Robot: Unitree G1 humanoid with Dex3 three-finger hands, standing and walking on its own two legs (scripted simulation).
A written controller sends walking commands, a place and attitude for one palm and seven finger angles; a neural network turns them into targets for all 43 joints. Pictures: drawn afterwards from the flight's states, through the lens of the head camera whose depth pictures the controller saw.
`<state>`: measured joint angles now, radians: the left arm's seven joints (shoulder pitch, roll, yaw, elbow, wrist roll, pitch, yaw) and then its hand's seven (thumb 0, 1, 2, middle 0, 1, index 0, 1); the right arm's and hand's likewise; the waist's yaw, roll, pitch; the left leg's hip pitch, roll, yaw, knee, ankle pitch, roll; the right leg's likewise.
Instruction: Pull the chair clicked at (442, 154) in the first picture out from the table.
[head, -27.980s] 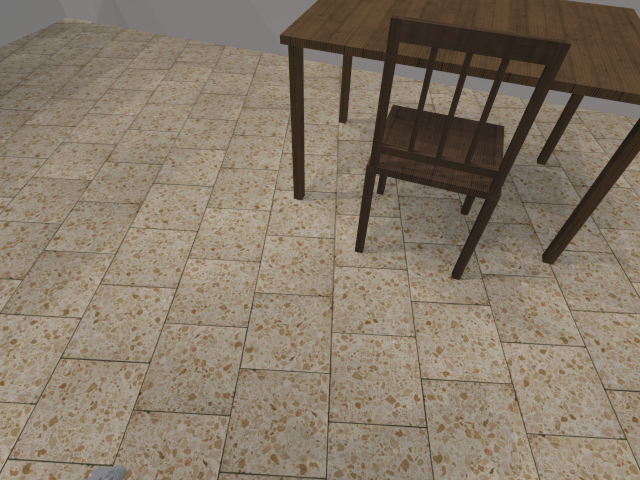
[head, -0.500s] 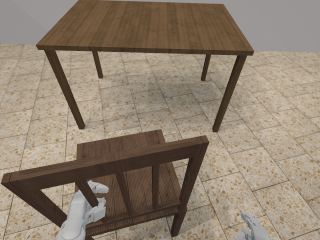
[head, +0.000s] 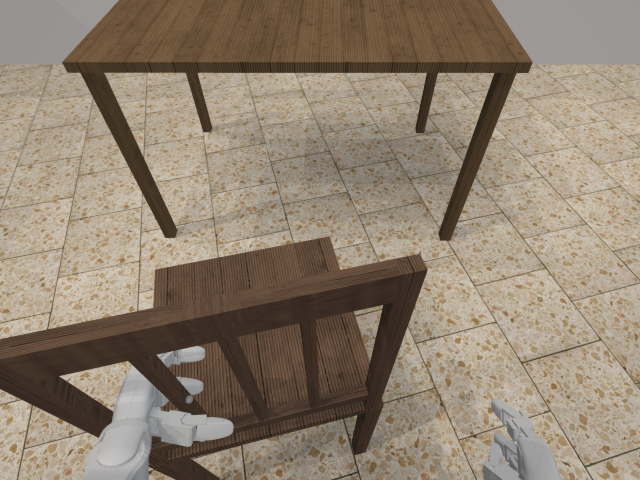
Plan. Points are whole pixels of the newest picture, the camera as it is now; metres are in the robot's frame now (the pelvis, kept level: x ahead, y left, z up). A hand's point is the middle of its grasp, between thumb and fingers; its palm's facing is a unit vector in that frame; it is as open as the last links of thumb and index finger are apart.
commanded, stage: open the thumb and straighten the fingers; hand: left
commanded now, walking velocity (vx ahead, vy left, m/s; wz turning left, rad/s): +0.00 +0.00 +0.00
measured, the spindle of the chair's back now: (248, 383) +0.26 +0.11 -0.05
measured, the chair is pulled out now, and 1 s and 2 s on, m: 0.61 0.61 0.61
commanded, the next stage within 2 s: draw the fingers out of the gap in 0.34 s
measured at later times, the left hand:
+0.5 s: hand (185, 407) +0.22 +0.19 -0.04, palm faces +0.10 -0.97 -0.22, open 17.4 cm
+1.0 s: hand out of the picture +0.14 +0.18 -0.04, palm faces +0.11 -0.97 -0.21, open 17.5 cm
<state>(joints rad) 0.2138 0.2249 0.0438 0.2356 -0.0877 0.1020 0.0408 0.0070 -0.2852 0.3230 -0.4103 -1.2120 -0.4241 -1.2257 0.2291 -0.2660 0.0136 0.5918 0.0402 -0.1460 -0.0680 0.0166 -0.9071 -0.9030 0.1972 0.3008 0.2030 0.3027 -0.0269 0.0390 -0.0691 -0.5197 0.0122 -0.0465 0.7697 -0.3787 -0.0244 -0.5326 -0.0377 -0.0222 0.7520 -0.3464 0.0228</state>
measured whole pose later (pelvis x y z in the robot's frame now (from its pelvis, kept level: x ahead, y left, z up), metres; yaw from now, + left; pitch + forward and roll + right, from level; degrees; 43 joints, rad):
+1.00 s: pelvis +0.01 +0.00 -0.02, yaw +2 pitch +10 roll -2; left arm 0.66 0.22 0.01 -0.18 -0.07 0.16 0.01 -0.01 -0.54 0.20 -0.01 0.00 -0.01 0.00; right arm 0.24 -0.21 0.00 0.52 0.03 -0.18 -0.12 0.02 -0.91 -0.90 0.20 0.30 0.20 0.30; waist 0.00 0.05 -0.15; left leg -0.65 0.00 -0.09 0.96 -0.48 -0.03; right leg -0.64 -0.04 -0.06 0.92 -0.45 0.02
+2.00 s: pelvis +0.00 +0.00 -0.01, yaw +0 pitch +1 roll -3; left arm 0.76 0.37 0.12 -0.45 -0.09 0.00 0.03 -0.01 -0.32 0.31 -0.15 -0.08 -0.04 -0.05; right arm 0.23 -0.19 0.02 0.56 0.04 -0.18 -0.15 0.02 -0.91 -0.90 0.20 0.30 0.20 0.30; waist 0.04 0.06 -0.07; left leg -0.44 0.04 -0.07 0.87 -0.45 -0.03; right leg -0.43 -0.01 -0.04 0.79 -0.38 0.02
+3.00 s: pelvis +0.04 -0.02 +0.02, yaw +2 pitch -4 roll +0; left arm 0.61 0.42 0.15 -0.38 -0.07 0.25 0.13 0.01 0.89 0.89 -0.32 -0.36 -0.31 -0.30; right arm 0.17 -0.23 0.06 0.72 0.02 -0.26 -0.10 0.02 -0.91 -0.90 0.20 0.30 0.20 0.30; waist 0.12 0.07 0.08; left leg -0.12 0.02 -0.09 0.52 -0.33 -0.04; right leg -0.12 -0.03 -0.08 0.52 -0.33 0.00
